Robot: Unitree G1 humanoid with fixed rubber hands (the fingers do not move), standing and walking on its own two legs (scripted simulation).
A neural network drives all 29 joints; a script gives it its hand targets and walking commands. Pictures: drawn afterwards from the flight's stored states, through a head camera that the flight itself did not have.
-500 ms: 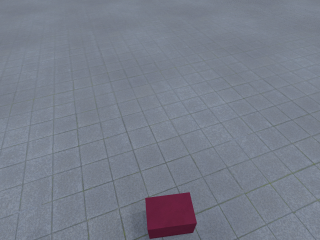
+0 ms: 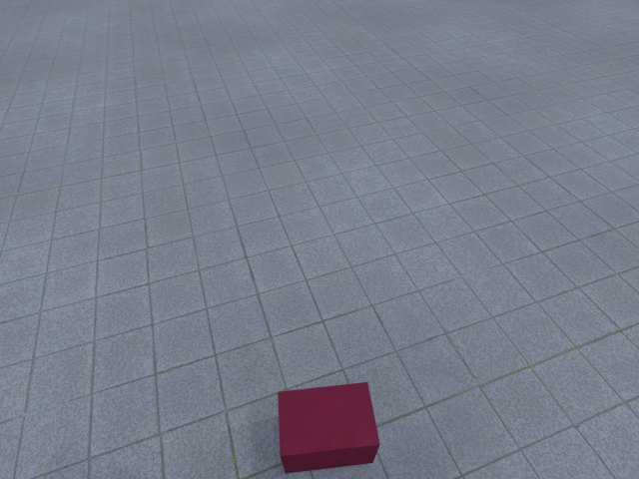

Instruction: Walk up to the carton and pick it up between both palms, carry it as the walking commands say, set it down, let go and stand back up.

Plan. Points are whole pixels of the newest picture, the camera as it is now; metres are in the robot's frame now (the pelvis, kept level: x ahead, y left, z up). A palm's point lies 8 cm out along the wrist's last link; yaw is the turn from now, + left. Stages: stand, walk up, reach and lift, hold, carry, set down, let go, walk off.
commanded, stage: walk up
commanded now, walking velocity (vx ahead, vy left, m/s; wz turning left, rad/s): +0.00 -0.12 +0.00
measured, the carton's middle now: (326, 428) +0.41 +0.00 -0.68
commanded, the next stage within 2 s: stand in 0.24 s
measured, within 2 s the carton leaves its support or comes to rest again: neither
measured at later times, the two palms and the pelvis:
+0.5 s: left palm out of the picture +0.01 +0.23 -0.14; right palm out of the picture +0.02 -0.22 -0.14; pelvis +0.01 +0.00 +0.00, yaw +0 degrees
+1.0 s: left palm out of the picture -0.01 +0.25 -0.14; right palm out of the picture +0.00 -0.20 -0.14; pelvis +0.02 +0.02 +0.01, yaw +0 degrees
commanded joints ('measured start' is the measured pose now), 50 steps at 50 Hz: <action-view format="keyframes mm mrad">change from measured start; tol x2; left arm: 1 96 67 14 -13 3 2 -1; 8 53 115 16 -36 2 0 2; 18 43 105 1 -28 -5 -11 9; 50 111 77 -41 -9 1 -37 5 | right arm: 1 65 -117 -20 -22 -2 2 -8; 6 48 -82 -8 -38 6 9 -5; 12 85 -116 -14 -39 4 7 -12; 17 46 -78 5 -50 7 2 2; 50 78 -96 16 2 19 -18 23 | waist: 1 7 68 2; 7 1 -41 29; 11 -1 -13 6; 13 6 34 -13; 17 6 5 15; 50 1 17 37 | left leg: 1 26 153 -129 -66 92 74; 3 -3 131 -100 -37 63 65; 6 -22 54 4 34 31 24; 8 -8 48 18 38 40 16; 13 31 82 -17 34 174 36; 17 27 54 -1 -2 105 19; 23 79 69 -34 -67 172 29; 31 107 67 -54 -108 158 40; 50 132 62 -76 -128 164 55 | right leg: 1 -76 -128 74 -38 145 31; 6 -62 -195 145 -137 185 8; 9 -66 -190 124 -123 239 3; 12 -73 -161 84 -63 271 16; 13 -40 -166 97 -78 278 23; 17 -20 -185 120 -125 295 19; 22 14 -167 93 -120 333 30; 31 2 -166 101 -147 250 29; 50 -16 -166 97 -153 180 27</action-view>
